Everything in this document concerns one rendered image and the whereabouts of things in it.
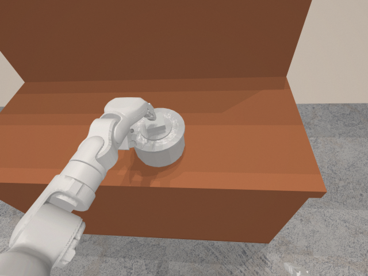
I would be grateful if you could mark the knob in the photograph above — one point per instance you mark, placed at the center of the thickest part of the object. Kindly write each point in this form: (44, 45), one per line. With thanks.
(157, 125)

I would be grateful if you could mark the left robot forearm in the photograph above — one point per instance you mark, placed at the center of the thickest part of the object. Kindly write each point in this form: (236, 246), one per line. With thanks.
(74, 188)

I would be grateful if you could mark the right robot hand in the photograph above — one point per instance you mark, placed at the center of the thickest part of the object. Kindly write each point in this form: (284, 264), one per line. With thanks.
(295, 270)

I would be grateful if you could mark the table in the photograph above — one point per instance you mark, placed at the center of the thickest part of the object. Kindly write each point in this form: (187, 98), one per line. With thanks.
(247, 165)

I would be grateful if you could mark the left robot hand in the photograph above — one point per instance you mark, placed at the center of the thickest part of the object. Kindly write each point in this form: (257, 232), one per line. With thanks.
(134, 109)

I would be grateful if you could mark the pot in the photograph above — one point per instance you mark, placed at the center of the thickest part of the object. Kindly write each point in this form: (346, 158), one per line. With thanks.
(163, 158)

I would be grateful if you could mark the robot left upper arm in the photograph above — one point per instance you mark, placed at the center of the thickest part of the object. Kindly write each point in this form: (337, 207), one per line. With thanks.
(49, 240)

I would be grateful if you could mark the lid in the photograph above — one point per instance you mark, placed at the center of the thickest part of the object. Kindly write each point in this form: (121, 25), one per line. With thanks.
(159, 141)

